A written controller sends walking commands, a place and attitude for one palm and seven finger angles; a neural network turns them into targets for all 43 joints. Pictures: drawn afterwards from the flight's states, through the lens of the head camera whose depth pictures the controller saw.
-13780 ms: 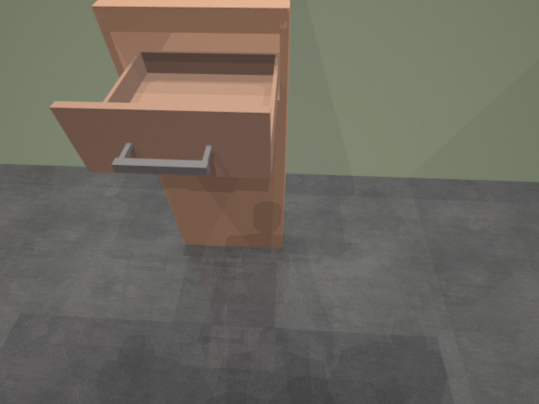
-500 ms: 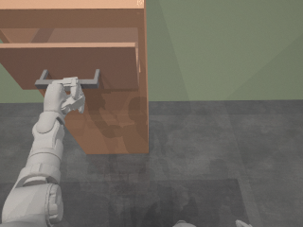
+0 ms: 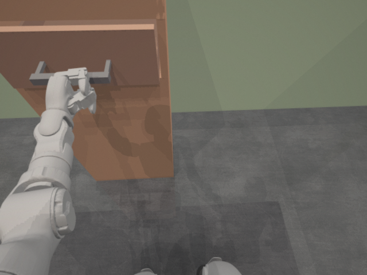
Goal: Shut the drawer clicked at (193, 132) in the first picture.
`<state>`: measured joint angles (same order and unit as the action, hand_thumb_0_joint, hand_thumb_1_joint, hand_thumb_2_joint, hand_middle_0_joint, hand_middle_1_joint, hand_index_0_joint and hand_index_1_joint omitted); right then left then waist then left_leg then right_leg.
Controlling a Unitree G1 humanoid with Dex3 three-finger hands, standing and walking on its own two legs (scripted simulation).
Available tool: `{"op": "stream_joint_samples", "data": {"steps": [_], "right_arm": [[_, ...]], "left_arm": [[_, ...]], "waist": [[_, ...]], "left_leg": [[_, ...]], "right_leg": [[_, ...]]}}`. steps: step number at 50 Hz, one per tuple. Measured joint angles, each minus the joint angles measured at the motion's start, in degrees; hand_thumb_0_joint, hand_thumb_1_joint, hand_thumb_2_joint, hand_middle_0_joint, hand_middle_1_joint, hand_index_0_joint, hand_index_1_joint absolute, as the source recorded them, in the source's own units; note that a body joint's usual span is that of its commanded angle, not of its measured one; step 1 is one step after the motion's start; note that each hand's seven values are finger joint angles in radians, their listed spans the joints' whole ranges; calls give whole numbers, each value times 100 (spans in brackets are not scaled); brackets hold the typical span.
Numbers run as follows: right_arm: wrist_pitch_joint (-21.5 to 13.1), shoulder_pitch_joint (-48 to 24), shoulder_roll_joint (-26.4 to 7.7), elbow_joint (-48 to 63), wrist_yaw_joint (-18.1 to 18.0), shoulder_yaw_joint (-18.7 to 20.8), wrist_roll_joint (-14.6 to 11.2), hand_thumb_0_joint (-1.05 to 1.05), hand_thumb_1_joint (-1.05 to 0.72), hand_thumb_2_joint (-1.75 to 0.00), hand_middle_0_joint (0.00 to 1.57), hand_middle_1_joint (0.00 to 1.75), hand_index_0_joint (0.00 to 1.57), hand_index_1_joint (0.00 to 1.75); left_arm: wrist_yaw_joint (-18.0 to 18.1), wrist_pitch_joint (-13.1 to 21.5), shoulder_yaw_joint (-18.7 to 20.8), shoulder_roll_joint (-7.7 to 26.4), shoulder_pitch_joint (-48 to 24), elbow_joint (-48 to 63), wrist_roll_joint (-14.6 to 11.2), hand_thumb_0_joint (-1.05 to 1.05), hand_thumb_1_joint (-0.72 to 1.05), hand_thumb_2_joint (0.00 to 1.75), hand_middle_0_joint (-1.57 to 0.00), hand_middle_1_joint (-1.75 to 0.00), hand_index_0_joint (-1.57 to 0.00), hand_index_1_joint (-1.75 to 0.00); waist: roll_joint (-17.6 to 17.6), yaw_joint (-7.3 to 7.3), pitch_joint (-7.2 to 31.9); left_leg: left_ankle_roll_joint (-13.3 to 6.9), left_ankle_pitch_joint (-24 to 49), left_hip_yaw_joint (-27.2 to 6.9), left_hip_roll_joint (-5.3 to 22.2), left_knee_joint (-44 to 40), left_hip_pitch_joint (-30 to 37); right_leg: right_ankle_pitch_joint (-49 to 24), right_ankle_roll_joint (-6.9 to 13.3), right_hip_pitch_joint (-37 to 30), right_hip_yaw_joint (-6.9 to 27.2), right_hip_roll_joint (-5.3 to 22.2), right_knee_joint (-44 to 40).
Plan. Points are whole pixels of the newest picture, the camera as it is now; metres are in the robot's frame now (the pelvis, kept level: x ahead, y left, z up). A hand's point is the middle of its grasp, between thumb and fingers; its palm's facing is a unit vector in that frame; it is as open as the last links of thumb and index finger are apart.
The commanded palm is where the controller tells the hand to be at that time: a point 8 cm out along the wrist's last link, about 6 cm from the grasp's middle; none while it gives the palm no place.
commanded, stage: push the drawer shut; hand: left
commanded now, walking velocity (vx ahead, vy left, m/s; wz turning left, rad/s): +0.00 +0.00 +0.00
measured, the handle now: (73, 71) +0.56 +0.23 +0.10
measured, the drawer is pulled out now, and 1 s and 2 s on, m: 0.03 0.00 0.00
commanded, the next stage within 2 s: pull the fist back off the drawer in 0.54 s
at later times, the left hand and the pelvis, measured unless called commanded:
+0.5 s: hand (88, 84) +0.52 +0.19 +0.10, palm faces +0.01 -1.00 -0.05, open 2.9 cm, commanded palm +0.53 +0.23 +0.10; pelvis -0.01 +0.00 -0.01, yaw +1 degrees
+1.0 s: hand (86, 83) +0.52 +0.20 +0.10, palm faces +0.02 -1.00 -0.04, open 2.9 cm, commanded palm +0.50 +0.23 +0.10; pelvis -0.02 +0.01 -0.02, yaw +1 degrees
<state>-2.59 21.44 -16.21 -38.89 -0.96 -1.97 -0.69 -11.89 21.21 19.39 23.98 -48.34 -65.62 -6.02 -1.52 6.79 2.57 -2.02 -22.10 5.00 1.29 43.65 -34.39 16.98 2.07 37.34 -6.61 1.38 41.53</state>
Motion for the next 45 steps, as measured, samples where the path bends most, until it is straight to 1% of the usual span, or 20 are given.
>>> {"op": "stream_joint_samples", "data": {"steps": [4, 10, 11, 13, 15, 21, 29, 35, 41, 45], "right_arm": [[34, 48, -21, -22, 27, 1, 39, 0, -91, -90, 21, 30, 20, 30], [96, 133, -50, -7, 35, -22, 86, 0, -91, -90, 21, 30, 20, 30], [105, 148, -56, -2, 34, -29, 92, 0, -91, -90, 21, 30, 20, 30], [129, 214, -62, 13, 24, -33, 105, 0, -91, -90, 21, 30, 20, 30], [157, 263, -71, 12, 19, -48, 107, 0, -91, -90, 21, 30, 20, 30], [133, 306, -85, -41, -1, -80, 116, 0, -91, -90, 21, 30, 20, 30], [-44, 292, -144, -91, -49, -160, 117, 0, -91, -90, 21, 30, 20, 30], [-191, 331, -181, -147, -72, -197, 127, 0, -91, -90, 21, 30, 20, 30], [-233, 395, -177, -120, -35, -202, 166, 0, -91, -90, 21, 30, 20, 30], [-188, 437, -157, -74, 18, -193, 198, 0, -91, -90, 21, 30, 20, 30]], "left_arm": [[65, 18, 43, 85, -235, -191, 75, 4, 91, 94, -140, -160, -140, -160], [74, -39, 193, 338, -617, -508, 209, 3, 92, 95, -140, -160, -140, -160], [56, -38, 229, 394, -679, -573, 233, 3, 91, 95, -140, -160, -140, -160], [-88, 24, 302, 470, -717, -657, 272, 2, 88, 97, -139, -160, -140, -160], [-154, 16, 347, 538, -748, -703, 303, 0, 84, 97, -139, -160, -140, -160], [-185, -62, 275, 758, -1015, -922, 313, -3, 74, 96, -139, -160, -140, -160], [-255, -167, 106, 1043, -1420, -1183, 266, -3, 66, 94, -139, -160, -140, -160], [-215, -236, -30, 1097, -1585, -1225, 199, -2, 63, 94, -139, -160, -140, -160], [-167, -272, 5, 1097, -1641, -1239, 262, -3, 61, 94, -139, -160, -140, -160], [-126, -255, 53, 1054, -1628, -1234, 314, -3, 62, 93, -139, -160, -140, -160]], "waist": [[-5, 61, 15], [-10, 213, 21], [-10, 239, 19], [-14, 248, 23], [-18, 261, 30], [-19, 341, 14], [-11, 449, -10], [-14, 483, 8], [-5, 509, 34], [-2, 509, 47]], "left_leg": [[-3, -19, -5, 6, 63, -144], [-4, -51, -17, 37, 163, -370], [-4, -58, -16, 45, 179, -404], [-5, -65, -24, 57, 203, -461], [-3, -66, -44, 66, 231, -518], [1, -45, -144, 75, 340, -730], [-19, 1, -227, 68, 496, -1059], [-43, 26, -248, 47, 566, -1228], [-67, 22, -241, 36, 617, -1299], [-80, 3, -232, 28, 641, -1299]], "right_leg": [[9, -1, 136, -3, -2, 46], [13, 3, 340, -13, -27, 94], [12, 4, 371, -12, -34, 98], [7, 6, 417, -19, -45, 100], [0, 8, 454, -38, -53, 99], [-41, 19, 581, -136, -53, 105], [-116, 15, 826, -217, -36, 156], [-149, -1, 968, -231, -14, 193], [-161, -19, 1033, -216, -6, 227], [-148, -31, 1035, -201, 0, 251]]}}
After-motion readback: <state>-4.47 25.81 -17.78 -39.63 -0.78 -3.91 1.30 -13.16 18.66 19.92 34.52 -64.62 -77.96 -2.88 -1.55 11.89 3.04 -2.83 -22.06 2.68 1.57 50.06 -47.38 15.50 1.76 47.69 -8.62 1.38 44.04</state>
